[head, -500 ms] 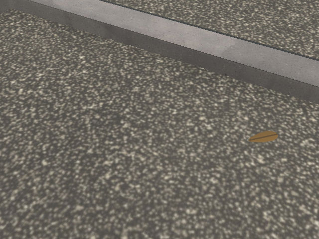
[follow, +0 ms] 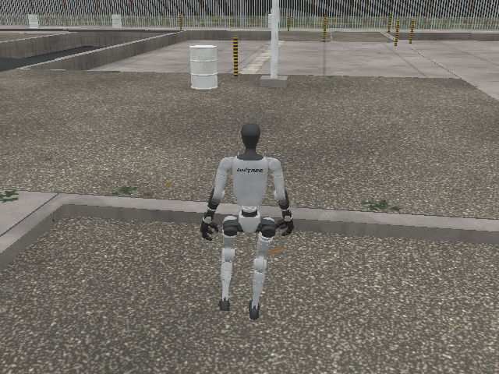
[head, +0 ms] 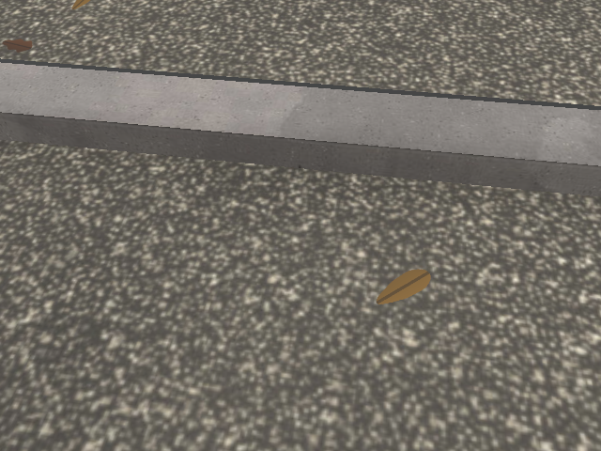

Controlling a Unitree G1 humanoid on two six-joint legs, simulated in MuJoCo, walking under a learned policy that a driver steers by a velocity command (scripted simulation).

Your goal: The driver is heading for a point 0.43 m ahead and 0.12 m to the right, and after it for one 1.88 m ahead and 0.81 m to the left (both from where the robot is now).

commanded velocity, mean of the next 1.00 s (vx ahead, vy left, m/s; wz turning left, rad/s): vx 0.32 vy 0.00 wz -0.15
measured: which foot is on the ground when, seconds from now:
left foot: up 0.00-0.34, down 0.36-0.80, up 0.82-1.00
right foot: down 0.00-0.36, up 0.38-0.78, down 0.80-1.00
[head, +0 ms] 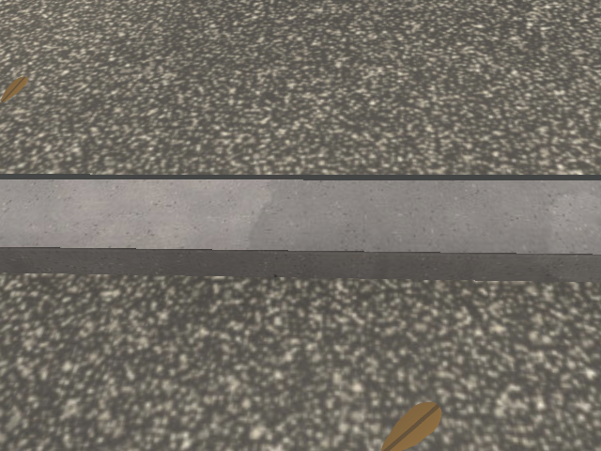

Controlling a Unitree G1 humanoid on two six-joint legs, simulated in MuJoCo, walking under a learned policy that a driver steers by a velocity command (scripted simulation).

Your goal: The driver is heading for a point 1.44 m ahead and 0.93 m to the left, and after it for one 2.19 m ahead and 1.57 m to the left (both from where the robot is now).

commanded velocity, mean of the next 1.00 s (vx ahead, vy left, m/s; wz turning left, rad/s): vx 0.06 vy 0.00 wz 0.57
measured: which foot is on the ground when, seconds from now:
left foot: up 0.00-0.20, down 0.22-0.76, up 0.78-1.00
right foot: down 0.00-0.22, up 0.24-0.74, down 0.76-1.00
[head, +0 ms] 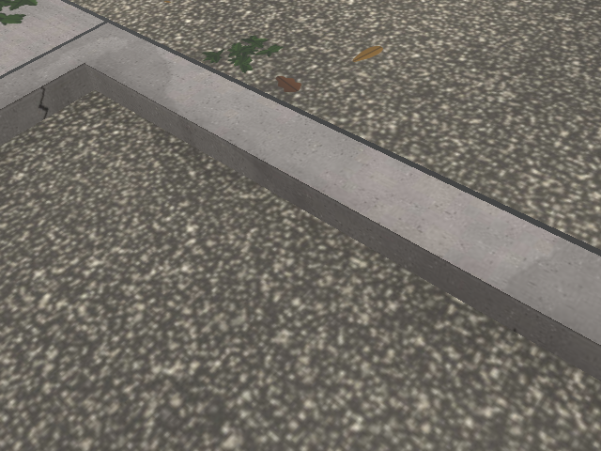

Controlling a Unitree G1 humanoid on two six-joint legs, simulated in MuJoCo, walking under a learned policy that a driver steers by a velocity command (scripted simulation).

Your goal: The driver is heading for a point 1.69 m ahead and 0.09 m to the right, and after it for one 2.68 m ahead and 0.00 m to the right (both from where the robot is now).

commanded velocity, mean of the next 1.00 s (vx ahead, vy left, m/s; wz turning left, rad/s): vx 0.46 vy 0.00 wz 0.13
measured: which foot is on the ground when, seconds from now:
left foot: up 0.00-0.22, down 0.24-0.76, up 0.78-1.00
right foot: down 0.00-0.26, up 0.28-0.74, down 0.76-1.00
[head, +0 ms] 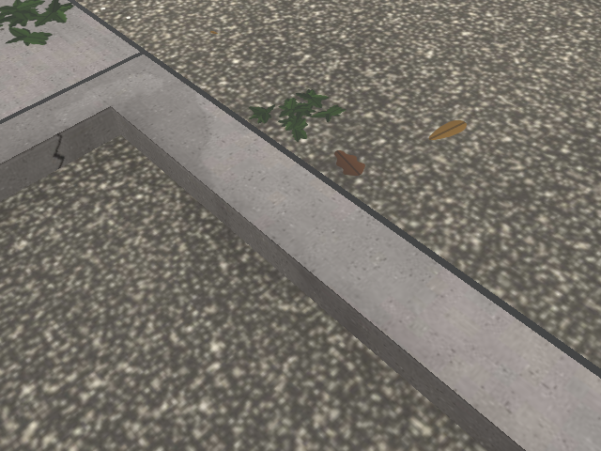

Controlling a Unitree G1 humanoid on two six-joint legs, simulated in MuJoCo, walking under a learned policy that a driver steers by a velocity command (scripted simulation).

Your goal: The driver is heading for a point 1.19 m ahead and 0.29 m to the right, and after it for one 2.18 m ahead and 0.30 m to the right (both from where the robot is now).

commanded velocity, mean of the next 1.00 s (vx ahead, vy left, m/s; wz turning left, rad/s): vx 0.50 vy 0.00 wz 0.00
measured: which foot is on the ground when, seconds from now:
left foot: up 0.00-0.30, down 0.32-0.86, up 0.88-1.00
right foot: down 0.00-0.32, up 0.34-0.84, down 0.86-1.00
